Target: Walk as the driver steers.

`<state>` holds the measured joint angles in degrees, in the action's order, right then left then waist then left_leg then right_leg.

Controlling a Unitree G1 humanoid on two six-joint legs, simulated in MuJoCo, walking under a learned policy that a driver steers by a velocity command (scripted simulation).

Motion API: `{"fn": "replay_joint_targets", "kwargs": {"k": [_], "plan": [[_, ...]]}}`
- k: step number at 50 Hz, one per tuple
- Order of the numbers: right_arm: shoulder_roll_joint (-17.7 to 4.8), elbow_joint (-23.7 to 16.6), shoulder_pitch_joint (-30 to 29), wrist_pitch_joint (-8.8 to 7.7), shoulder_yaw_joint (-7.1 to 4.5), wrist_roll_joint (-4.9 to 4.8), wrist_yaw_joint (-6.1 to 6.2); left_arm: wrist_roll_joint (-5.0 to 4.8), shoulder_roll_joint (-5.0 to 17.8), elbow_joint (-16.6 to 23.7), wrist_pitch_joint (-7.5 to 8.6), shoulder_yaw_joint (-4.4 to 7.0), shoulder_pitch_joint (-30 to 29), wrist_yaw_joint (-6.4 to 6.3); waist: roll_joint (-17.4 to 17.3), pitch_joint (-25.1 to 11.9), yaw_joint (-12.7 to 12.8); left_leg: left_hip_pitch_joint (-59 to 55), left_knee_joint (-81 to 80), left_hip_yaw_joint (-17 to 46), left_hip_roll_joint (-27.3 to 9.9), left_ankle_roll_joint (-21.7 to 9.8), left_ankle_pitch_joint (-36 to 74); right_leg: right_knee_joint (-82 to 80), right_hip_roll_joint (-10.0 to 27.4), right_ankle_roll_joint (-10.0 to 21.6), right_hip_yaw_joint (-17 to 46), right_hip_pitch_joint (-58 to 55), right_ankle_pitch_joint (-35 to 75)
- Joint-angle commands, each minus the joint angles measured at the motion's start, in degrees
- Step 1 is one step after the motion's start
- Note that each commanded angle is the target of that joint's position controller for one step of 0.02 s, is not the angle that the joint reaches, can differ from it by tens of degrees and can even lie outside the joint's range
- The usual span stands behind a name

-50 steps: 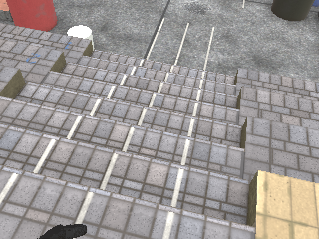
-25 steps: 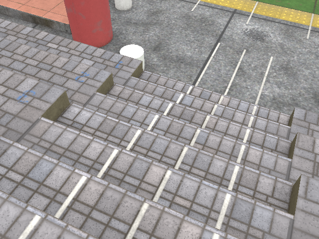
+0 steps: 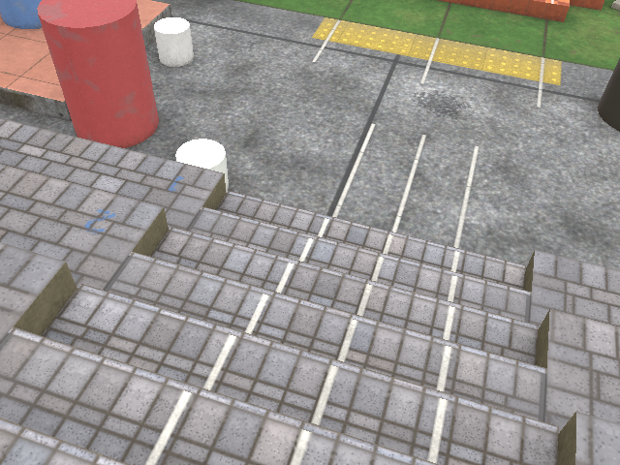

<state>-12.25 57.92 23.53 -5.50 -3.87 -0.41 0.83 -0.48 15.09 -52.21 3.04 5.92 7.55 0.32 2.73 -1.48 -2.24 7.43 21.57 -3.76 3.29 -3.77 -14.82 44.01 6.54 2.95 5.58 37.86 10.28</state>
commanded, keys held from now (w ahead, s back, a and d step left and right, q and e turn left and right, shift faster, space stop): w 1.00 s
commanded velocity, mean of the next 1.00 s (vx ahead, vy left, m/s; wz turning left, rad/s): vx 0.50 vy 0.00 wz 0.00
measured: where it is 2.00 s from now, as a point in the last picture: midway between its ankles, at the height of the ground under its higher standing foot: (299, 350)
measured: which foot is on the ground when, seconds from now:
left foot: down 0.00-0.30, up 0.32-0.86, down 0.88-1.00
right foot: up 0.00-0.28, down 0.30-0.90, up 0.92-1.00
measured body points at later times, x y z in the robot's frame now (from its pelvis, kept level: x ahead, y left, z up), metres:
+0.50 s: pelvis +0.27 -0.10 -0.17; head +0.27 -0.11 +0.28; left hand +0.24 +0.12 -0.32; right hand +0.33 -0.36 -0.31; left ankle +0.28 +0.05 -0.73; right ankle +0.25 -0.19 -0.89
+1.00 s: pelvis +0.56 +0.00 -0.33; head +0.59 +0.02 +0.12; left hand +0.51 +0.25 -0.48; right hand +0.68 -0.24 -0.45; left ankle +0.63 +0.08 -1.04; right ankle +0.40 -0.19 -0.82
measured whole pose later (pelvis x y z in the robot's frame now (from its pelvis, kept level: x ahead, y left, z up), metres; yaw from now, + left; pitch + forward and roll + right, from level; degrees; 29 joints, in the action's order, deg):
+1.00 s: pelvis +0.56 +0.00 -0.33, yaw +0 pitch +2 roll -1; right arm -11.8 52.8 9.7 -2.9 -2.6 -0.5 -4.2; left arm -3.7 13.1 -56.5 2.7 3.4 25.1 -2.4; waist 1.3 0.4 3.5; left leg 27.2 39.8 -2.0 1.2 -3.7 -14.3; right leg 100.0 0.9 0.6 8.7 26.5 -34.3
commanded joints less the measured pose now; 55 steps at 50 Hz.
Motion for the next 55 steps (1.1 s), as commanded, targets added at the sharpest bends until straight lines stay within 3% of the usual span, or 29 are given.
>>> {"fn": "replay_joint_targets", "kwargs": {"k": [1, 9, 13, 14, 15, 16, 17, 18, 19, 20, 21, 22, 23, 25, 27, 29, 30, 33, 36, 40, 42, 44, 45, 46, 47, 48, 50, 52, 55], "plan": [[-6.1, -1.8, 1.0, -0.24, -0.66, -0.38, 1.32, 1.47, 1.4, 3.5, 0.5, 0.2, -2.2, 1.64, -6.3, 3.9, 0.9, 4.8, 0.0, 9.9, -14.0, -6.9, 4.7, -5.0, -0.2, 0.6, 0.2, 1.4, 12.6], [-8.1, -3.6, 5.3, 2.29, -0.81, -0.27, 2.65, 0.15, -0.5, 7.9, 0.28, -2.08, -9.6, 4.54, -5.6, 6.9, -4.3, 9.6, 18.4, 13.4, -14.9, -6.7, -5.2, -12.2, -1.4, -0.7, -1.8, -1.2, 7.5], [-8.6, -2.3, 5.8, 3.69, -1.32, -0.62, 3.34, -0.95, 2.7, 3.8, 0.87, -0.93, 0.2, 4.11, -5.5, 5.0, -1.1, 5.6, 35.5, 14.1, -15.4, -4.5, 8.6, -21.4, 0.0, -0.1, -3.9, -12.4, 2.6], [-7.6, -2.1, 4.5, 3.39, -0.83, -1.05, 2.77, 0.13, 4.6, 0.0, 1.22, 0.27, 10.7, 3.73, -3.5, 0.5, 4.4, 8.6, 47.0, 10.7, -11.8, -3.3, 14.8, -24.3, -2.7, 0.9, -8.1, -26.4, 6.3], [-7.0, -1.0, 2.9, 2.15, -1.12, -0.92, 1.54, 1.39, 7.8, -5.5, 1.01, 1.25, 26.1, 3.33, 1.9, -6.0, 12.1, 22.8, 71.9, 6.9, -5.7, 0.6, 1.2, -15.0, -0.8, 3.3, -9.0, -48.0, 19.0], [-0.5, -0.5, 13.0, 0.37, 0.3, -2.35, 0.48, 1.58, 8.8, -6.1, 1.43, -0.08, 27.7, 3.23, 19.1, -12.1, 7.7, 44.8, 99.5, 11.5, 1.2, 3.0, -37.4, 1.7, 10.3, 8.8, 4.3, -63.9, 34.4], [-4.5, -1.6, 14.9, -1.32, -0.05, -3.81, 0.17, -0.9, 8.8, -5.5, 0.48, 0.15, 29.1, 3.57, 21.3, -19.5, 8.0, 48.5, 102.8, 15.6, 0.4, 2.6, -33.2, -4.1, 14.2, 12.8, 15.8, -64.1, 24.5], [-5.2, -5.7, 7.5, -1.47, -0.21, -5.17, 0.9, -1.56, 9.2, -6.7, -0.13, 0.28, 29.6, 3.28, 17.6, -17.6, 8.8, 55.6, 102.9, 12.9, 0.0, 3.2, -26.9, -15.4, 19.9, 16.5, 25.9, -60.6, 0.8], [-5.1, -8.4, -3.5, 0.13, -0.1, -4.23, 2.48, -1.6, 2.9, -6.5, -0.82, -1.64, 22.4, 2.65, 1.3, -5.0, 7.0, 59.4, 96.4, 6.6, -3.4, 2.3, -19.1, -23.7, 15.0, 13.0, 23.0, -47.9, -17.8], [-3.8, -10.2, -4.3, 1.09, 0.07, -4.27, 3.56, -0.28, 5.5, -5.7, -0.25, -1.59, 17.1, 1.62, 6.7, -2.0, 4.1, 57.9, 97.3, 6.6, -4.8, 2.8, -14.0, -24.7, 19.1, 16.2, 27.8, -38.8, -17.8], [-3.2, -9.3, -2.4, 2.14, 0.73, -2.81, 3.43, 1.1, 2.1, -4.2, 1.14, -2.94, 12.1, 1.88, -0.9, 0.7, 1.1, 53.0, 89.0, 11.1, -8.6, 1.1, -8.6, -22.0, 17.8, 15.3, 26.1, -28.7, -17.6], [-3.1, -9.0, -2.2, 2.86, 0.34, -1.62, 3.05, 1.5, -1.3, -4.4, 1.59, -3.99, 10.5, 2.26, 0.3, 3.3, 0.0, 50.3, 84.9, 11.3, -8.8, 0.0, -9.4, -20.7, 14.7, 13.7, 20.3, -21.4, -15.6], [-4.9, -9.0, -0.9, 2.83, -0.8, -2.2, 2.47, 2.18, -3.0, -3.8, 2.03, -4.81, 8.0, 2.13, -0.4, 3.8, -2.8, 47.4, 72.6, 13.2, -10.6, -1.2, 0.7, -20.8, 9.4, 9.9, 14.3, -16.5, -20.5], [-5.0, -10.6, -5.6, 2.03, -1.18, -0.08, 2.03, 2.05, 1.4, -3.3, 2.79, -4.11, 8.3, -0.24, 1.9, 6.3, -2.2, 41.0, 47.8, 10.1, -11.0, 1.5, 11.9, -24.8, 4.9, 9.0, 6.3, -11.5, -9.6], [-0.3, -11.2, -8.5, 2.31, 0.24, 1.32, 0.62, 1.32, 3.6, -5.6, 2.11, -3.2, 13.8, -1.84, 3.0, 1.1, -0.7, 33.6, 38.3, 7.9, -11.1, 3.3, 17.6, -23.0, 4.9, 10.4, 4.9, -15.0, 1.1], [-2.8, -10.7, -7.1, 2.61, -0.35, -0.01, -0.8, 1.13, 5.1, -5.6, 2.34, -2.51, 15.6, -1.7, -0.8, -0.2, -0.7, 36.2, 40.4, 8.3, -11.0, 2.4, 20.3, -20.7, 7.3, 11.7, 6.2, -20.9, 2.7], [-3.9, -11.9, -11.7, 2.17, -0.56, -0.51, -1.24, -0.28, 2.5, -7.6, 2.45, -2.62, 19.8, -2.12, -1.5, 1.8, 1.7, 45.6, 35.4, 12.7, -12.6, 1.0, 25.4, -17.9, 8.0, 10.7, 8.6, -29.6, -5.1], [-3.6, -15.8, -24.3, 0.45, 0.01, 0.53, -2.75, -0.31, 1.1, -7.8, 2.43, -3.03, 26.3, -2.67, -0.2, 5.8, 7.4, 55.0, 22.8, 10.9, -11.7, -0.4, 32.1, -14.4, 7.4, 9.5, 10.7, -37.7, -17.9], [-1.4, -15.8, -26.8, -0.02, 1.07, 1.19, -5.2, -0.12, 1.7, -5.0, 0.88, -2.95, 23.0, -3.47, -1.7, 7.7, 8.6, 31.1, 9.9, 5.7, -7.9, 0.6, 47.8, -11.9, 2.2, 7.3, 2.1, -18.4, -29.5], [-2.7, -17.2, -28.8, 1.42, 1.23, -1.65, -5.81, -1.29, 2.5, -3.9, -1.03, -2.2, 24.0, -3.09, 0.9, 9.7, 10.5, 28.0, 3.5, 6.6, -8.1, 1.4, 38.1, -2.5, 2.8, 5.6, 3.1, -24.6, -28.4], [-4.9, -15.7, -25.0, 0.98, 0.56, -1.46, -5.24, -0.56, 3.4, -4.3, -1.54, -1.86, 24.1, -3.04, 0.9, 8.7, 8.6, 24.7, -0.4, 7.1, -9.5, 0.7, 33.0, 5.0, 4.0, 4.9, 4.2, -30.0, -21.1], [-10.5, -7.9, -0.7, 1.58, -2.41, -0.19, -4.19, -0.55, 4.9, -5.3, -0.89, -1.34, 21.3, -2.06, 0.5, -1.5, -4.3, -5.5, 3.7, 3.2, -7.9, -1.0, 31.2, 30.1, 0.0, 2.2, 1.4, -20.9, -10.7], [-12.7, -3.8, 8.2, 1.63, -2.46, 0.8, -4.36, -2.04, 0.0, -7.7, 0.13, -1.57, 25.8, -1.49, -11.1, -8.7, -5.8, -24.0, 14.0, 8.7, -15.0, -4.9, 50.0, 57.8, -8.4, -2.1, -0.8, -5.3, -46.4], [-13.3, -4.2, 7.8, 1.73, -1.37, 0.68, -4.93, -2.19, -1.5, -7.0, 1.56, -2.34, 35.0, -0.83, -23.0, -16.1, -1.4, -34.8, 26.0, 16.2, -20.4, -8.0, 57.8, 71.7, -9.3, -3.1, 7.1, 8.2, -62.4], [-15.1, -3.8, 9.7, 2.63, -2.68, -1.56, -5.17, -3.37, 0.7, -1.9, 2.52, -2.48, 31.6, -0.93, -24.1, -24.1, -3.3, -34.8, 12.6, 32.3, -26.2, -14.0, 20.5, 68.0, -8.8, -3.5, 8.1, 12.8, -56.0], [-14.3, -3.0, 6.5, 3.14, -2.69, -1.55, -4.94, -4.6, 0.7, 1.1, 2.32, -2.4, 22.9, -1.95, -14.7, -16.7, -2.7, -25.1, 0.9, 39.7, -28.5, -14.8, -5.7, 62.6, -5.8, -2.7, 2.7, 17.5, -46.5], [-8.2, -6.9, -8.2, 1.93, -0.17, 1.51, -4.8, -3.26, 2.4, 2.6, -0.23, -1.94, 17.1, -4.35, -3.9, -2.9, 2.0, -0.4, -4.7, 39.3, -26.6, -12.9, -12.1, 50.9, -2.4, -0.9, 1.4, 13.0, -30.5], [-3.8, -6.2, -11.9, -0.35, 0.89, 1.52, -4.51, -0.68, 2.0, 1.2, -1.36, -0.9, 19.4, -4.3, -4.5, 2.1, 5.4, 14.9, -0.5, 27.6, -20.3, -8.5, 3.7, 37.7, 0.8, 0.1, 4.2, 5.2, -22.3], [-6.5, -2.4, -4.4, 0.16, 0.03, 1.93, -1.1, 0.43, 1.1, 4.8, -1.27, -0.48, 14.1, -3.75, -9.2, -0.7, 4.4, 12.5, -0.7, 23.0, -18.1, -11.5, 18.3, 24.9, 1.5, -2.9, 2.7, 4.9, -20.6]]}}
